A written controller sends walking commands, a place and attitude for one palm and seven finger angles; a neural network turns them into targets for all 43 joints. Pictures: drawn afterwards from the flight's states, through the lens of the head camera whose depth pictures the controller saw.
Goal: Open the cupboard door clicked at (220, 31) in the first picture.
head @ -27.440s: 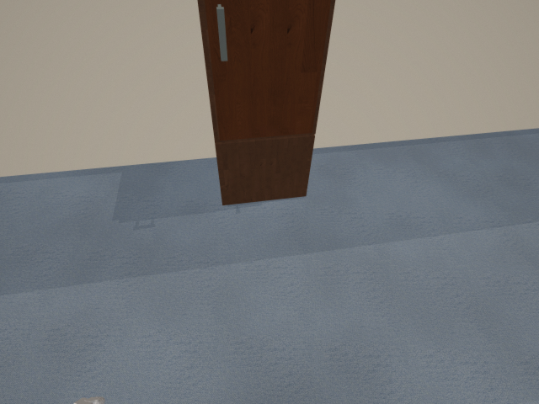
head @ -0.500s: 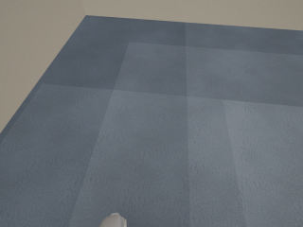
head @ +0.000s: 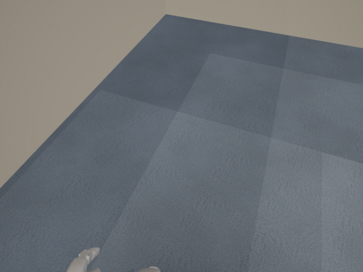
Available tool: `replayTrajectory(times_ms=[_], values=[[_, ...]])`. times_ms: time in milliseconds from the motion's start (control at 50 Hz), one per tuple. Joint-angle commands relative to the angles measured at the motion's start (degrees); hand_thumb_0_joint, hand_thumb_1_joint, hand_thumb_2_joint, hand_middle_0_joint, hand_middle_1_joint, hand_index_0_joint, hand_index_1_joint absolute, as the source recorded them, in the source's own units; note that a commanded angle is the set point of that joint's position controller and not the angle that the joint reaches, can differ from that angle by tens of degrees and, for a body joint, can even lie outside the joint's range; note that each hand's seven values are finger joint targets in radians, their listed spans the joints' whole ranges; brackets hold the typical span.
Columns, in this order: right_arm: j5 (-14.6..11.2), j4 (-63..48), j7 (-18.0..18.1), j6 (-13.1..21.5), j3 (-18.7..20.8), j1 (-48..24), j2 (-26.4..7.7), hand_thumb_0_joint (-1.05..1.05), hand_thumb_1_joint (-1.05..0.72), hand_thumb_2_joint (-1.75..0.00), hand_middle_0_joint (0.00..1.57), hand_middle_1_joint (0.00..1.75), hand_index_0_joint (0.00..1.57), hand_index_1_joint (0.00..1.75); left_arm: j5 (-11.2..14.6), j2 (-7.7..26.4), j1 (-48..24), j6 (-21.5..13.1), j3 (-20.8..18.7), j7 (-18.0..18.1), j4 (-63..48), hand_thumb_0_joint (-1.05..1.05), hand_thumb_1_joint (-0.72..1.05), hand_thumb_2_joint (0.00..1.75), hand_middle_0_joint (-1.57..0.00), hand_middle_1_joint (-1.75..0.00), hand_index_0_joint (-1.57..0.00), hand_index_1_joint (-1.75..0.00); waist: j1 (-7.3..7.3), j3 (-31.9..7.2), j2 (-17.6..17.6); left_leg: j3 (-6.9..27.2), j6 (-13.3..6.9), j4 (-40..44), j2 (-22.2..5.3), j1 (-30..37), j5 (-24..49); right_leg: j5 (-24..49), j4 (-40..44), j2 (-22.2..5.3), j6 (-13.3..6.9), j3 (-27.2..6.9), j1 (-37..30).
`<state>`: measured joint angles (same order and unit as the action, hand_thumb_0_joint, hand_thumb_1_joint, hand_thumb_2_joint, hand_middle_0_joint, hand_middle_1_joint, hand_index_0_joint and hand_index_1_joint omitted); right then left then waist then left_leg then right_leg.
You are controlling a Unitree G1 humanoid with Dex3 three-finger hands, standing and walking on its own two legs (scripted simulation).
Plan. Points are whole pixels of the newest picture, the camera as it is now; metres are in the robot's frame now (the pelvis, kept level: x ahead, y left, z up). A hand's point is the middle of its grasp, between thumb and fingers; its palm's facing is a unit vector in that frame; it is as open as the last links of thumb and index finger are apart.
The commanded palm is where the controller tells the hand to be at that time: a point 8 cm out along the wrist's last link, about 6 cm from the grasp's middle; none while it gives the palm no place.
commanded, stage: turn to face it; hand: left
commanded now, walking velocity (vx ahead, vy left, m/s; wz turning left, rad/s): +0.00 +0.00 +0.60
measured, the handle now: out of the picture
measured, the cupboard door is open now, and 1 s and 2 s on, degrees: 43 43 43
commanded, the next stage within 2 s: none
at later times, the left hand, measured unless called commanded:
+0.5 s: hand out of the picture +0.02 +0.20 -0.17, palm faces +0.36 -0.89 -0.27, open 7.4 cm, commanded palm none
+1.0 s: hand out of the picture +0.04 +0.13 -0.15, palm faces +0.62 -0.74 -0.25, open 7.3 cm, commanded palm none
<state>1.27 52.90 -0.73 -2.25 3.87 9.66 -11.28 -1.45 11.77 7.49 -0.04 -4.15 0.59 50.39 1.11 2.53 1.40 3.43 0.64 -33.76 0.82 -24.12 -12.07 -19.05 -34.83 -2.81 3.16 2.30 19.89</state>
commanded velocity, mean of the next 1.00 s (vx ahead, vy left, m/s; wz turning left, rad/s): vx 0.00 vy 0.00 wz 0.60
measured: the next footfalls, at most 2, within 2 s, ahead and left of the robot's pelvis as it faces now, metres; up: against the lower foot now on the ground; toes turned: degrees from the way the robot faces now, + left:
left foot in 0.36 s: +0.05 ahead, +0.11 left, +0.00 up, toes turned +23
right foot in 0.70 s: +0.18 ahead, -0.14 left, +0.00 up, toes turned +22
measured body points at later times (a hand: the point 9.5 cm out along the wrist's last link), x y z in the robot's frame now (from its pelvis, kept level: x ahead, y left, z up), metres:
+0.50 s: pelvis +0.05 -0.02 +0.00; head +0.11 +0.02 +0.44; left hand +0.01 +0.25 -0.15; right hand +0.25 -0.22 -0.13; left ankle +0.02 +0.09 -0.73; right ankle +0.04 -0.16 -0.66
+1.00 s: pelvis +0.10 -0.07 +0.01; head +0.15 -0.04 +0.46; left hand +0.01 +0.17 -0.13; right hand +0.33 -0.21 -0.14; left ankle +0.01 +0.03 -0.68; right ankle +0.14 -0.15 -0.73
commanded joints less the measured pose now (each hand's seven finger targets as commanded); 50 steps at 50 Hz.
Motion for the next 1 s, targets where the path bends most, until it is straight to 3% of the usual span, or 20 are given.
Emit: replayTrajectory(times_ms=[0,20,60,100,240,300,320,340,360,400,460,560,620,640,680,700,740,780,860,980], values=[[0.0,-7.2,-0.2,0.8,2.6,-3.5,-6.7,0.0,-0.9,-0.9,0.2,0.3,0.2,0.3,-0.3,14.5,9.7,-0.8,-2.4,1.2,-2.2,0.0,0.9,0.9,-0.2,-0.3,-0.2,-0.3,-4.6,-4.6,-16.2,-2.0,1.2,-28.0,0.9,-14.0,-22.8,9.9,20.0,-27.1,-11.8,-21.7,-11.9],[0.0,-6.4,0.0,0.1,2.7,-4.2,-6.3,0.0,-0.9,-0.9,0.2,0.3,0.2,0.3,-0.2,11.8,7.1,-1.1,-2.0,1.5,-2.4,0.0,0.9,0.9,-0.2,-0.3,-0.2,-0.3,-2.78,-3.5,-16.9,-0.5,1.5,-35.2,-0.9,-14.9,-20.1,14.7,18.5,-23.8,-11.6,-21.0,-10.2],[-0.1,-4.9,-0.6,-0.5,2.2,-2.7,-5.8,0.0,-0.9,-0.9,0.2,0.3,0.2,0.3,-0.1,8.5,2.9,-1.0,-0.9,1.6,-3.2,0.0,0.9,0.9,-0.2,-0.3,-0.2,-0.3,-0.28,-2.2,-13.0,-2.2,2.5,-38.4,-3.3,-13.3,-13.4,24.9,14.4,-18.0,-9.5,-7.1,-10.2],[-0.4,-4.7,-1.0,-0.7,1.6,-3.3,-4.6,0.0,-0.9,-0.9,0.2,0.3,0.2,0.3,-0.1,8.2,4.2,-1.3,-0.8,1.5,-3.2,0.0,0.9,0.9,-0.2,-0.3,-0.2,-0.3,-0.71,-3.2,-12.4,-4.9,3.1,-31.7,-3.1,-11.1,-12.5,33.9,12.2,-16.1,-8.1,-0.8,-13.4],[-0.8,-6.0,-1.4,-0.1,0.3,-7.7,-3.9,0.0,-0.9,-0.9,0.2,0.3,0.2,0.3,-0.4,11.8,10.2,-1.1,-1.9,1.2,-0.6,0.0,0.9,0.9,-0.2,-0.3,-0.2,-0.3,-3.96,-4.7,-14.1,-10.8,1.9,-9.1,-1.4,-2.7,-13.1,46.1,6.7,-17.9,-7.8,3.8,-20.5],[-0.3,-4.9,-0.9,0.6,0.8,-1.7,-6.6,0.0,-0.9,-0.9,0.2,0.3,0.2,0.3,0.3,12.8,8.8,-1.2,-2.4,0.8,-0.9,0.0,0.9,0.9,-0.2,-0.3,-0.2,-0.3,-0.11,-8.2,-11.0,-12.6,0.2,5.0,0.3,10.1,-2.6,46.6,-3.4,-17.0,-4.7,8.0,-16.4],[0.1,-3.9,-0.7,1.0,1.9,3.0,-10.5,0.0,-0.9,-0.9,0.2,0.3,0.2,0.3,0.8,11.8,7.8,-1.1,-2.2,0.5,-1.8,0.0,0.9,0.9,-0.2,-0.3,-0.2,-0.3,2.82,-11.6,-3.6,-7.1,-2.5,7.9,-5.4,23.1,12.9,35.2,-13.2,-15.1,-2.0,9.7,-6.0],[0.3,-3.5,-0.4,1.3,3.7,7.2,-17.2,0.0,-0.9,-0.9,0.2,0.3,0.2,0.3,1.1,7.3,6.0,-1.0,-0.9,-0.1,-4.3,0.0,0.9,0.9,-0.2,-0.3,-0.2,-0.3,5.16,-14.0,15.2,15.4,-11.3,8.8,-22.9,34.3,37.5,-10.5,-27.6,-6.1,1.9,9.2,12.5],[-0.3,-2.0,-0.1,0.6,3.7,10.8,-18.7,0.0,-0.9,-0.9,0.2,0.3,0.2,0.3,0.5,7.3,2.5,-0.1,-0.6,0.5,-6.5,0.0,0.9,0.9,-0.2,-0.3,-0.2,-0.3,6.08,-13.8,11.2,15.5,-15.6,8.4,-27.0,30.5,42.5,-19.1,-33.1,-4.7,1.2,2.0,14.4],[-0.1,-2.7,1.4,1.2,3.3,6.4,-15.8,0.0,-0.9,-0.9,0.2,0.3,0.2,0.3,0.6,6.6,-0.1,0.7,-0.9,0.9,-4.9,0.0,0.9,0.9,-0.2,-0.3,-0.2,-0.3,4.21,-9.5,13.1,12.5,-13.3,9.6,-21.6,23.6,36.2,-13.5,-35.3,-5.1,1.8,-2.3,16.8],[0.1,-4.1,1.6,1.6,2.2,0.3,-13.0,0.0,-0.9,-0.9,0.2,0.3,0.2,0.3,0.5,6.1,3.1,1.3,-1.0,0.1,-2.1,0.0,0.9,0.9,-0.2,-0.3,-0.2,-0.3,0.22,-6.2,7.4,6.4,-10.0,11.0,-15.9,17.0,28.8,-6.7,-30.2,-3.8,2.0,-1.8,12.5],[0.4,-4.0,1.2,1.1,2.7,-0.6,-13.4,0.0,-0.9,-0.9,0.2,0.3,0.2,0.3,0.6,5.0,3.0,1.3,-0.8,-0.1,-2.7,0.0,0.9,0.9,-0.2,-0.3,-0.2,-0.3,-0.16,-5.0,7.6,7.7,-9.1,11.1,-13.4,12.1,20.0,-5.9,-13.9,-0.3,1.6,0.7,4.2],[0.1,-5.1,1.0,0.5,3.0,-3.8,-13.2,0.0,-0.9,-0.9,0.2,0.3,0.2,0.3,0.8,5.5,7.6,0.5,-1.1,0.0,-2.2,0.0,0.9,0.9,-0.2,-0.3,-0.2,-0.3,-2.75,-5.1,7.6,9.2,-7.2,7.3,-11.4,5.5,14.7,1.9,0.2,1.9,1.0,2.3,-6.9],[-0.2,-5.6,0.8,0.5,3.0,-4.7,-12.3,0.0,-0.9,-0.9,0.2,0.3,0.2,0.3,0.5,7.3,10.5,-0.2,-1.5,0.2,-1.9,0.0,0.9,0.9,-0.2,-0.3,-0.2,-0.3,-4.41,-5.7,3.9,7.4,-4.5,3.4,-8.3,1.9,8.5,7.3,8.7,-0.1,0.5,1.0,-13.1],[-0.7,-7.4,0.1,0.5,2.3,-3.6,-6.9,0.0,-0.9,-0.9,0.2,0.3,0.2,0.3,-0.5,16.2,12.0,-0.8,-2.7,1.0,-2.2,0.0,0.9,0.9,-0.2,-0.3,-0.2,-0.3,-5.57,-6.6,-20.8,-3.1,1.5,-25.4,2.6,-10.9,-25.5,18.5,18.4,-26.5,-10.2,-23.1,-17.7],[-0.3,-6.3,0.2,-0.1,2.7,-3.8,-8.7,0.0,-0.9,-0.9,0.2,0.3,0.2,0.3,0.0,13.4,10.3,-1.1,-2.2,1.5,-2.4,0.0,0.9,0.9,-0.2,-0.3,-0.2,-0.3,-4.68,-5.5,-20.6,1.0,1.0,-34.9,-0.7,-10.5,-23.4,18.0,18.0,-25.6,-11.9,-22.2,-12.5],[-0.4,-4.5,-0.4,-0.9,2.5,-2.7,-7.1,0.0,-0.9,-0.9,0.2,0.3,0.2,0.3,0.2,9.3,3.6,-0.5,-1.1,1.7,-4.0,0.0,0.9,0.9,-0.2,-0.3,-0.2,-0.3,-0.94,-2.7,-13.4,-0.3,2.0,-41.0,-2.9,-10.2,-15.0,19.3,16.0,-19.4,-10.0,-10.8,-9.3],[-0.3,-3.6,-0.9,-1.2,1.8,-2.4,-5.4,0.0,-0.9,-0.9,0.2,0.3,0.2,0.3,0.1,7.6,2.9,-1.0,-0.6,1.7,-4.5,0.0,0.9,0.9,-0.2,-0.3,-0.2,-0.3,-0.27,-2.7,-12.2,-2.9,3.0,-36.9,-3.2,-8.9,-12.0,27.5,14.4,-16.3,-8.3,-2.4,-10.4],[-0.6,-3.7,-1.2,-1.2,1.0,-4.9,-3.9,0.0,-0.9,-0.9,0.2,0.3,0.2,0.3,0.1,9.1,8.1,-1.3,-1.1,1.6,-2.4,0.0,0.9,0.9,-0.2,-0.3,-0.2,-0.3,-2.6,-4.9,-10.6,-6.6,3.4,-24.1,-2.5,-7.1,-13.0,37.8,11.8,-16.9,-8.3,2.1,-18.6],[-0.8,-4.9,-1.2,-0.4,0.6,-5.7,-3.9,0.0,-0.9,-0.9,0.2,0.3,0.2,0.3,-0.4,11.1,8.5,-0.9,-2.4,1.4,-1.5,0.0,0.9,0.9,-0.2,-0.3,-0.2,-0.3,-3.14,-4.9,-12.2,-9.9,1.7,-8.4,-2.6,-0.1,-13.8,36.6,8.8,-20.3,-9.2,4.3,-17.7]])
